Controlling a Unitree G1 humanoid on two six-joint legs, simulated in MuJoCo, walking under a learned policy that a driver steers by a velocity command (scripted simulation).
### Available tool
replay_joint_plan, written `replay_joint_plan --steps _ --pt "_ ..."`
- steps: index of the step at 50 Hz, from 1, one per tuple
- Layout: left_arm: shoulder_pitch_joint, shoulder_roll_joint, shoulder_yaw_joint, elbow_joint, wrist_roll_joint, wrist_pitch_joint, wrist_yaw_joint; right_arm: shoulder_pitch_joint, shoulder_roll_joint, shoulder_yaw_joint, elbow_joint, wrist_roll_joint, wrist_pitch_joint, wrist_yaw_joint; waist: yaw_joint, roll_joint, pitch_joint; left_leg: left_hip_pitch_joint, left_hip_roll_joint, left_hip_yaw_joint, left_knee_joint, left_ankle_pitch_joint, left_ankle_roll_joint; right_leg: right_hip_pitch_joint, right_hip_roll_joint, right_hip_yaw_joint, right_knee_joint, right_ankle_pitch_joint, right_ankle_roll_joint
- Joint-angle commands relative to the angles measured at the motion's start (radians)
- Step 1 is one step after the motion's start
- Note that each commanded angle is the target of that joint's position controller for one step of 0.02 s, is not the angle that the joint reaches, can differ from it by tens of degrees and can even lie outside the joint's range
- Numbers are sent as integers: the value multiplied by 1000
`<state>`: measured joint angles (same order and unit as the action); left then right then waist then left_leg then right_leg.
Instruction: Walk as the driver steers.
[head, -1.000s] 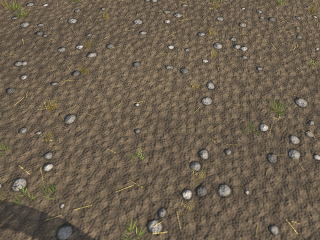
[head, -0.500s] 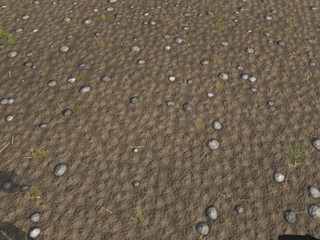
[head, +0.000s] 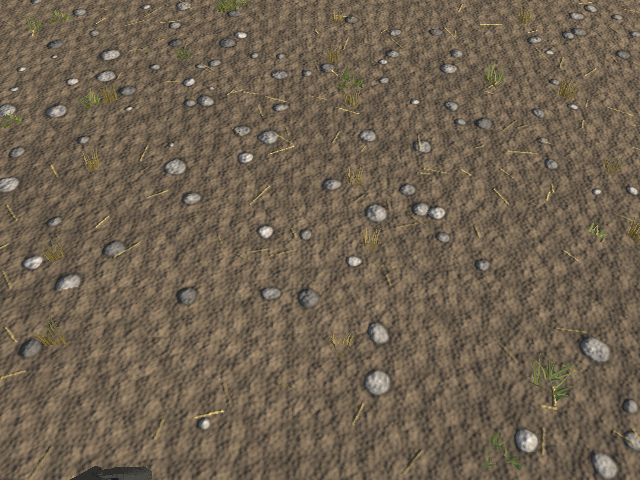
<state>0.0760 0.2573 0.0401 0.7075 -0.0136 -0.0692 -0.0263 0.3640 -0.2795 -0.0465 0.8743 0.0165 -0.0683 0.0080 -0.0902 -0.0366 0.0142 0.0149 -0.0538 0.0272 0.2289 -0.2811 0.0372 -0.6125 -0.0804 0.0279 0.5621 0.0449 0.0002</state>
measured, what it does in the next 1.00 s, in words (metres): walks ahead, turning left: right foot, then left foot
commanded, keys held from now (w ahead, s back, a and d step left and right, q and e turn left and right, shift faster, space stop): w+q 0.62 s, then w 0.38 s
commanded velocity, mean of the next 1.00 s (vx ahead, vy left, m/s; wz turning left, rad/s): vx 0.50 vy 0.00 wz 0.34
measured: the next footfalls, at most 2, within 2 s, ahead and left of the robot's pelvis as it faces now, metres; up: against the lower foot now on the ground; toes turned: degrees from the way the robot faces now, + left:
right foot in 0.08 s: +0.23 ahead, -0.14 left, +0.00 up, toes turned +0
left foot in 0.62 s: +0.47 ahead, +0.16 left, +0.00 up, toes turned +21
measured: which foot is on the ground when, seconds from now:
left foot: down 0.00-0.10, up 0.12-0.60, down 0.62-1.00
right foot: up 0.00-0.06, down 0.08-0.64, up 0.66-1.00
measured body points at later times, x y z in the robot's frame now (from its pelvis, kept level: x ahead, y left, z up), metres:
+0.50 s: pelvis +0.27 -0.02 +0.00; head +0.29 -0.01 +0.45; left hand +0.24 +0.26 -0.13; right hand +0.49 -0.23 -0.10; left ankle +0.41 +0.16 -0.69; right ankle +0.19 -0.14 -0.74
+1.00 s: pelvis +0.53 +0.10 +0.01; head +0.55 +0.12 +0.45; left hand +0.60 +0.41 -0.10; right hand +0.68 -0.14 -0.11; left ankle +0.43 +0.14 -0.74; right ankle +0.78 +0.01 -0.68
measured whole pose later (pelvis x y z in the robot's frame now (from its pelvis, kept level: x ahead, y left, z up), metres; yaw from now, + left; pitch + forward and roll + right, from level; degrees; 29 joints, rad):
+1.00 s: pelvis +0.53 +0.10 +0.01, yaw +23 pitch +1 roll +1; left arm 0.08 0.28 0.06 0.81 -0.01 -0.08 -0.01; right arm 0.33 -0.25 -0.06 0.81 0.01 -0.07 0.00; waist -0.06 -0.05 0.02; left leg -0.03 -0.09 -0.02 0.24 -0.23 0.08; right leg -0.67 -0.12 0.04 0.65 0.09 0.03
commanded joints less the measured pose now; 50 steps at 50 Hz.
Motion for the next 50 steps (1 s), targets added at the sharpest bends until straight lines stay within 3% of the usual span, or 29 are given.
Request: replay_joint_plan --steps 1,3,4,5,6,7,8,9,10,12,15,19,23,26,28,29,30,31,32,33,34,35,36,37,38,40,42,47,50 --pt "-108 86 21 -101 -2 -26 -14 35 -180 -46 -17 7 9 -11 18 108 50 23 308 -154 3 397 141 6 20 -5 -57 -69 -31" --pt "17 126 42 -71 4 -33 -11 2 -194 -49 -18 10 18 -15 103 119 -19 14 282 -146 145 618 115 207 64 -38 -106 -109 -63" --pt "172 178 67 -27 10 -35 -2 -5 -168 -39 -25 4 19 -16 174 100 -129 -69 225 -112 325 640 85 455 49 -30 -95 -77 -95" --pt "358 258 87 -2 25 -31 12 -2 -101 -12 -57 -25 15 -15 235 -29 -302 -286 146 -66 650 327 43 774 -160 189 -50 -42 -158" --pt "373 294 92 16 23 -22 7 136 -6 13 -60 -6 -5 -9 162 -292 -418 -637 1 -82 941 -300 -4 1034 -350 611 -166 -260 -292" --pt "358 190 68 5 16 -20 9 66 -128 -16 -44 18 -15 -6 208 -157 -339 -733 55 -176 1041 -296 -2 963 -318 609 -226 -401 -255" --pt "295 156 55 4 12 -21 14 -23 -164 -30 -73 31 -19 -5 200 -112 -196 -778 95 -155 1047 -201 3 835 -290 459 -252 -381 -215" --pt "229 138 48 2 16 -23 14 -64 -150 -30 -79 26 -18 -9 168 -49 -126 -745 137 -135 1014 -116 -4 706 -252 359 -286 -302 -197" --pt "180 110 41 4 19 -27 12 -78 -138 -35 -79 14 -10 -12 141 -47 -70 -714 162 -135 969 -60 -11 608 -218 275 -324 -237 -189" --pt "137 89 40 16 28 -42 11 -34 -97 -36 -68 18 16 -11 96 -72 -44 -626 190 -136 937 -2 -22 502 -188 163 -387 -160 -185" --pt "127 111 50 45 29 -55 17 -67 -66 -35 -89 12 42 -14 77 -37 3 -670 198 -141 881 73 -39 462 -190 43 -432 -45 -194" --pt "141 139 59 73 30 -46 32 -154 -50 -31 -122 6 37 3 97 -19 31 -695 190 -115 666 269 -45 496 -161 -100 -446 16 -174" --pt "196 172 70 104 17 -28 42 -295 -30 -18 -177 3 32 28 152 6 73 -689 174 -40 489 331 -22 571 -182 -178 -441 35 -161" --pt "225 192 80 127 0 -5 43 -348 -42 -20 -219 4 35 44 157 -2 87 -711 156 -5 426 248 11 684 -215 -207 -383 128 -143" --pt "206 219 88 125 -9 10 47 -323 -67 -34 -233 3 39 50 122 -29 50 -629 106 47 414 150 47 725 -220 -235 -279 405 -121" --pt "194 234 92 122 -14 18 50 -270 -89 -46 -228 4 43 50 86 -48 9 -546 67 77 420 96 68 731 -216 -247 -182 567 -109" --pt "176 240 93 118 -18 26 51 -153 -125 -69 -202 7 45 47 15 -44 -53 -393 22 100 388 92 97 702 -194 -266 -16 652 -90" --pt "173 223 84 113 -16 27 54 15 -188 -105 -157 10 50 32 -68 -8 -140 -125 -8 69 327 147 137 568 -150 -283 224 545 -50" --pt "221 116 51 85 26 16 50 90 -288 -129 -135 12 56 9 -39 211 -206 173 210 -303 290 136 231 216 -52 -281 572 -95 3" --pt "261 60 22 52 20 -23 37 46 -312 -118 -178 6 36 17 28 292 -364 361 405 -856 103 -45 408 -57 128 -54 817 -658 31" --pt "154 156 44 49 -25 -50 22 45 -210 -89 -172 0 22 26 -31 143 -315 334 392 -772 45 -54 344 -156 64 59 842 -592 10" --pt "113 158 44 38 -42 -65 17 10 -175 -78 -164 -2 11 26 -12 130 -190 208 361 -611 53 6 301 -180 18 39 788 -510 -15" --pt "103 146 43 51 -22 -69 26 -63 -146 -68 -170 -2 5 25 31 53 -116 60 314 -488 55 105 258 -131 -32 34 702 -431 -21" --pt "107 156 51 64 -2 -61 31 -119 -106 -55 -180 -11 2 22 63 69 -78 -47 279 -401 42 223 237 -67 -61 35 631 -382 -18" --pt "134 155 54 76 2 -47 28 -141 -90 -47 -189 -22 0 19 89 89 -72 -113 259 -357 17 283 229 -5 -75 39 608 -348 -15" --pt "157 128 50 89 10 -24 28 -133 -105 -50 -180 -18 -11 14 104 83 -67 -165 246 -296 -22 384 239 26 -76 25 546 -306 7" --pt "105 111 45 73 16 -12 32 -105 -127 -54 -161 -15 -17 4 95 74 -32 -174 235 -240 -51 435 235 -23 -74 16 450 -220 31" --pt "-43 80 30 39 10 -22 19 -48 -136 -51 -121 -11 -11 -13 38 96 9 -148 190 -145 -73 361 174 -22 -32 -8 123 66 41" --pt "-121 76 23 18 2 -29 5 -1 -142 -52 -86 -6 -9 -14 6 102 49 -102 219 -157 -75 291 174 -18 -8 -16 17 111 28"
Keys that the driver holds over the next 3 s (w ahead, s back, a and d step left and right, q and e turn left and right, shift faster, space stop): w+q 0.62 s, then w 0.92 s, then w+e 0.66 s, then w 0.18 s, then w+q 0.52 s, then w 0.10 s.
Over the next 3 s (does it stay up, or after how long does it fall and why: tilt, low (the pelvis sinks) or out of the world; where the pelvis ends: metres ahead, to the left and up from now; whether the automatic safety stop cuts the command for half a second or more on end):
stays up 1.63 0.38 0.00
